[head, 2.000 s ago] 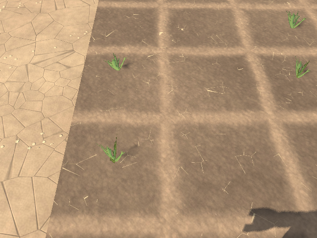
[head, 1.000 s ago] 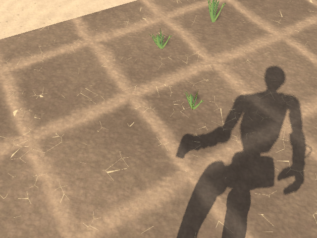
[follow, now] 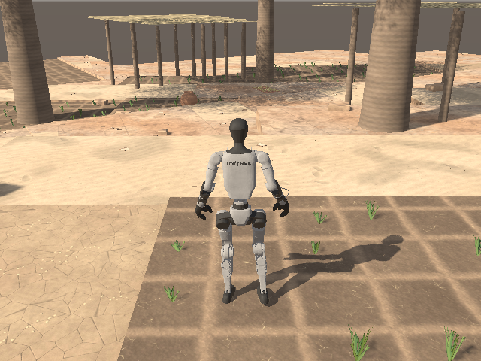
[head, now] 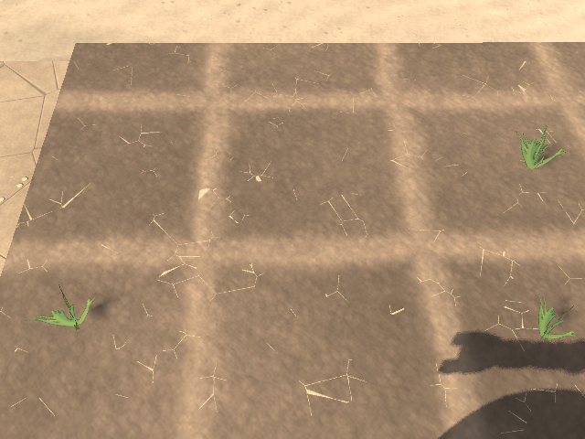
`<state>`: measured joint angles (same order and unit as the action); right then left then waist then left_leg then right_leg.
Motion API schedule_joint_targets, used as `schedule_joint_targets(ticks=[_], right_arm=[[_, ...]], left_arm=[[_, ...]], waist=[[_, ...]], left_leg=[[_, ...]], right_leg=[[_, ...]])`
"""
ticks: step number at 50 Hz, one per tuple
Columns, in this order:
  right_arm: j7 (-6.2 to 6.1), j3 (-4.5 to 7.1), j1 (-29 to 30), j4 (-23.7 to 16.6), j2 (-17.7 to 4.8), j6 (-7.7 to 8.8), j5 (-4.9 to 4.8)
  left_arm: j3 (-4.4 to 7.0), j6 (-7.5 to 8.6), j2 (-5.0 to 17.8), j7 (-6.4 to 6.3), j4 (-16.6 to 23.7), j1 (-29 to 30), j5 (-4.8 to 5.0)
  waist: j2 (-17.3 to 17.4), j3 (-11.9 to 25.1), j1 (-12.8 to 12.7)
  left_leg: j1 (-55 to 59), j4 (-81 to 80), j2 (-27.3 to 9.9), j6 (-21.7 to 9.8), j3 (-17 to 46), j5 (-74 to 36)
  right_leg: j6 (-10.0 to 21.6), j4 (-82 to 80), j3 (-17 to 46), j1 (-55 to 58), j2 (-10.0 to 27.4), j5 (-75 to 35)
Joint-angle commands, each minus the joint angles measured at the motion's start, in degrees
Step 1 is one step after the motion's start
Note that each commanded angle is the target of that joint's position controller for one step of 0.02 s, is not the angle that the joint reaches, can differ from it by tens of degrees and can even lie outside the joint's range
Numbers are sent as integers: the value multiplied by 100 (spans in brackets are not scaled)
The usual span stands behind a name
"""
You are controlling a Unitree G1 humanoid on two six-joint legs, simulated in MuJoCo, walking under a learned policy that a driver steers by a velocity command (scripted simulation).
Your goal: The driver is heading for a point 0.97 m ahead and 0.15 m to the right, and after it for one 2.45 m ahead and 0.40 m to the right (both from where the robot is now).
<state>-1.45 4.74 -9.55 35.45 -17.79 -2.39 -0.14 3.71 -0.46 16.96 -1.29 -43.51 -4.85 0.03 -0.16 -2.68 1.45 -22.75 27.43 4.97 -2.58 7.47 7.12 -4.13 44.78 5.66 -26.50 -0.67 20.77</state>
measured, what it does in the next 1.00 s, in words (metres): walks ahead: right foot, then left foot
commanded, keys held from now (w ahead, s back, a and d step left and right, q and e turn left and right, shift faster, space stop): q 0.02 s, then no key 0.34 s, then w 0.06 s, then w+e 0.58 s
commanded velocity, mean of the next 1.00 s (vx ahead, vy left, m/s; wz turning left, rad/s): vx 0.21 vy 0.00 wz -0.07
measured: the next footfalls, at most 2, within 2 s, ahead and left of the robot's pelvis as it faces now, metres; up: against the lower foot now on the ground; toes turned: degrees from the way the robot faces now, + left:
right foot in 0.10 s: +0.07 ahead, -0.14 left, +0.00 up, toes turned +7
left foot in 0.42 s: +0.00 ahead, +0.12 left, +0.00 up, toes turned +3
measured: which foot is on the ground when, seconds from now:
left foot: down 0.00-0.10, up 0.12-0.40, down 0.42-0.78, up 0.80-1.00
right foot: up 0.00-0.08, down 0.10-0.44, up 0.46-0.74, down 0.76-1.00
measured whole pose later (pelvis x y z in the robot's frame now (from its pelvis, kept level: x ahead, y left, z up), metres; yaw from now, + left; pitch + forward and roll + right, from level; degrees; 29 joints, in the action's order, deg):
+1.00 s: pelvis +0.17 -0.09 +0.01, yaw -8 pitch +1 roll +2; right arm 0.1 3.7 -8.7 39.3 -17.5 5.6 0.5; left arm 1.8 3.4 14.7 0.7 -43.6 -21.4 0.3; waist 1.8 -1.3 -2.9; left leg -35.3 53.7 -3.9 1.3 2.9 7.9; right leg 5.6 19.8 3.6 -8.2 -4.2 12.4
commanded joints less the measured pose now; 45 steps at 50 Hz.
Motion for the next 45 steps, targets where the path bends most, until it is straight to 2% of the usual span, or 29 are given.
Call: schedule_joint_targets(ticks=[1, 4, 5, 6, 7, 8, 10, 11, 14, 16, 18, 20, 21, 22, 23, 24, 26, 29, 32, 34, 36, 38, 39, 40, 41, 42, 43, 44, 45], right_arm=[[-9, 271, 165, -451, -950, 32, -11], [-30, 198, 210, -443, -791, -33, -73], [-35, 130, -24, -402, -580, -30, -46], [-26, 91, -102, -542, -409, 15, -43], [-39, 199, 28, -524, -802, 95, 53], [-24, 301, -63, -399, -1031, 105, 10], [-53, 280, -311, -147, -819, 19, 13], [-57, 224, -326, -101, -630, -10, 15], [-28, 52, -70, -168, -242, 0, -25], [7, -47, 167, -230, -77, 20, -14], [20, -7, 66, -135, -226, 29, -70], [27, -21, -264, 98, -241, 25, -29], [-8, 1, -350, 81, -462, 24, 11], [-45, 99, -475, 118, -881, 17, 54], [15, 162, -808, 252, -935, 44, 74], [46, 142, -824, 226, -890, 118, 99], [-5, 120, -977, 353, -828, 318, 115], [-50, 86, -965, 457, -610, 535, -34], [-6, 143, -604, 402, -728, 575, -23], [54, 196, -563, 424, -844, 584, -87], [92, 208, -489, 459, -858, 573, -148], [98, 109, -539, 467, -611, 583, -41], [87, -11, -427, 291, -263, 614, 104], [54, -112, -425, -128, 15, 743, 63], [93, -14, -299, -45, -487, 867, -208], [134, 33, -59, -73, -715, 946, -280], [122, 33, -86, 22, -680, 984, -157], [109, 52, -111, 82, -643, 995, -1], [134, 69, -147, 109, -617, 966, 53]], left_arm=[[148, 105, 523, 49, 328, -166, 29], [180, 179, 515, 133, 185, -625, 0], [241, 177, 798, 120, 212, -713, -105], [344, 131, 1333, 90, 226, -543, -225], [295, 159, 1093, 85, 358, -421, -333], [226, 186, 898, 49, 463, -170, -279], [150, 199, 647, 12, 485, 130, -55], [98, 195, 547, 3, 450, 80, -14], [46, 128, 437, -1, 342, -102, -45], [84, 70, 588, 5, 274, -266, -42], [112, 19, 748, 19, 201, -438, 4], [27, 54, 582, 53, 101, -604, 62], [-6, 125, 538, 94, 61, -705, 5], [-63, 217, 343, 151, 110, -752, -78], [-102, 277, 253, 154, 180, -413, -5], [-54, 312, 438, 152, 303, -23, 80], [45, 329, 587, 138, 429, 246, 196], [44, 397, 428, 240, 407, 100, 237], [-48, 407, 232, 386, 350, 28, 151], [-47, 347, 311, 427, 335, -122, 136], [-3, 283, 408, 413, 227, -533, 129], [205, 230, 753, 337, -42, -1545, 174], [384, 230, 1322, 253, -125, -2254, 196], [393, 334, 1811, 305, 33, -2404, 122], [272, 445, 1379, 336, 143, -2049, 81], [189, 512, 1097, 342, 217, -1798, 44], [141, 523, 963, 338, 289, -1548, 29], [109, 496, 877, 313, 361, -1309, 9], [71, 474, 805, 278, 426, -1195, -29]], waist=[[983, 954, -61], [937, 974, -281], [420, 963, -208], [-1189, 645, 95], [-1450, 591, -142], [-1016, 528, -60], [-712, 417, 65], [-678, 401, 29], [-871, 522, -105], [-1129, 605, -293], [-1153, 622, -321], [-893, 651, -178], [-588, 725, -199], [299, 751, -329], [1085, 648, -2], [1203, 102, 214], [1414, -525, 323], [970, -485, 216], [848, -134, 123], [857, -41, 55], [654, -37, -201], [200, 317, -676], [-1111, 509, -941], [-2215, 991, -750], [-1262, 699, -736], [-911, 268, -665], [-398, 125, -493], [-250, 44, -353], [-386, 71, -244]], left_leg=[[796, -821, -1346, -956, 1886, 284], [600, -397, -1109, -616, 1751, 281], [170, 168, -775, -296, 1395, 896], [-795, 1150, 191, 58, 244, 2068], [-867, 2516, 130, 325, 188, 2797], [-854, 3313, 67, 391, 379, 2559], [-953, 3795, 34, 577, 369, 2042], [-936, 3862, 22, 660, 368, 1910], [-479, 2594, -226, 804, -80, 1741], [132, 1492, -411, 820, -440, 1902], [603, 473, -371, 766, -638, 1435], [1643, -922, -341, 510, -691, 362], [2212, -671, -674, 310, -293, 198], [2404, -313, -1129, -59, 218, 731], [1880, -811, -1438, -511, 757, 2535], [1596, -1460, -1844, -800, 1436, 3537], [1587, -1887, -2309, -1042, 2017, 3417], [2348, -1904, -2291, -868, 1405, 2364], [1841, -1859, -1912, -634, 247, 1162], [1389, -1773, -1850, -594, -142, 1148], [927, -1399, -1861, -494, -415, 1376], [386, 102, -1577, -214, -935, 536], [-511, 2374, -1075, 268, -1551, 744], [-2134, 4042, -103, 497, -801, 2704], [-2686, 4643, -522, 332, -166, 2374], [-2832, 4579, -763, 126, -203, 1836], [-2577, 4280, -973, 64, -218, 1372], [-2258, 3783, -1106, 82, -200, 995], [-1894, 3498, -1147, 120, -203, 705]], right_leg=[[76, -535, -74, 414, -138, -45], [341, -1985, -284, 1329, -33, -904], [609, -2429, 344, 1781, 708, -1037], [1353, -2796, 1664, 1804, 1718, -1522], [2034, -3012, 2456, 1364, 2336, -1762], [2018, -2934, 2117, 1281, 2154, -1863], [1598, -2689, 1288, 1466, 1586, -1978], [1575, -2615, 1083, 1554, 1484, -2298], [1509, -2472, 531, 1868, 1160, -2641], [1521, -2382, 455, 1912, 1138, -2786], [1546, -2230, 572, 1948, 1199, -2925], [1235, -2294, 502, 1462, 1021, -1577], [936, -2192, 402, 939, 887, -838], [679, -1697, -174, 337, 313, 66], [420, -987, -838, 187, -129, 515], [361, -405, -921, -249, -117, 525], [532, 750, -511, -1147, 205, 993], [757, 763, -176, -1812, 522, 497], [673, -43, -638, -595, 482, -196], [610, -411, -863, 219, 361, -519], [675, -792, -1084, 1008, 182, -825], [913, -956, -1136, 2306, -128, -578], [1362, -1772, 564, 3033, 792, -66], [2414, -3347, 4178, 3768, 1924, 1769], [2430, -3675, 4320, 3596, 2171, 2339], [2251, -3520, 3682, 3187, 2028, 1957], [2045, -3366, 3022, 2786, 1772, 1216], [1902, -3338, 2461, 2398, 1513, 498], [1808, -3419, 2062, 2133, 1277, 93]])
